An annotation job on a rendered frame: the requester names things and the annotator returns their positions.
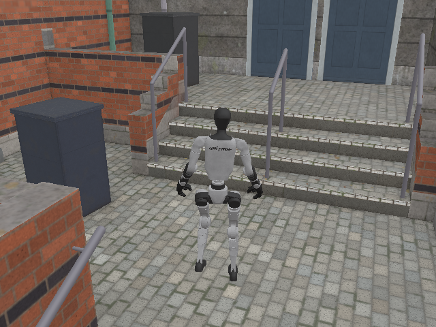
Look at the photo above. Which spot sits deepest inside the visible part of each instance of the robot left forearm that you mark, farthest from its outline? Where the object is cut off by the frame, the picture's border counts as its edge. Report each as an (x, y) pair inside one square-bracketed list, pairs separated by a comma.
[(185, 176)]

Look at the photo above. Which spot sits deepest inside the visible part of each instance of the robot torso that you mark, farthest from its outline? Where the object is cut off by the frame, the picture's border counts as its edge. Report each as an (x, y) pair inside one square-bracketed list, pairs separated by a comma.
[(219, 163)]

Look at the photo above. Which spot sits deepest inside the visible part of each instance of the robot right upper arm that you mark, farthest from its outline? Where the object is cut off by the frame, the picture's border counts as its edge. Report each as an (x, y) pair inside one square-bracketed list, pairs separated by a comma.
[(245, 156)]

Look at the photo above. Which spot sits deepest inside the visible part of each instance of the humanoid robot head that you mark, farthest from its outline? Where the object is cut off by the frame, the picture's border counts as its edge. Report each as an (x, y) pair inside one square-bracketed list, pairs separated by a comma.
[(222, 118)]

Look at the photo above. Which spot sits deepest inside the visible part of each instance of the right robot hand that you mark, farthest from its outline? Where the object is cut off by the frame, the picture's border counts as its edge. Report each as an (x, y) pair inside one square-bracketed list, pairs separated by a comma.
[(258, 190)]

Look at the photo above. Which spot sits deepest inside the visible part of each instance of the robot left upper arm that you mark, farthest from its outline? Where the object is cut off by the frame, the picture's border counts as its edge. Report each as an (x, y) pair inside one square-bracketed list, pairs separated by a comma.
[(198, 143)]

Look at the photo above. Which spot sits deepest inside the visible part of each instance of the left robot hand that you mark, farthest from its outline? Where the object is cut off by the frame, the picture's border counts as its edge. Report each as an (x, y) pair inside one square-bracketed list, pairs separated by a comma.
[(179, 189)]

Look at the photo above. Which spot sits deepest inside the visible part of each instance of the robot right forearm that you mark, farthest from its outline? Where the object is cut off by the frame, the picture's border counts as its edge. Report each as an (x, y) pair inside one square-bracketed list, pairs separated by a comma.
[(254, 179)]

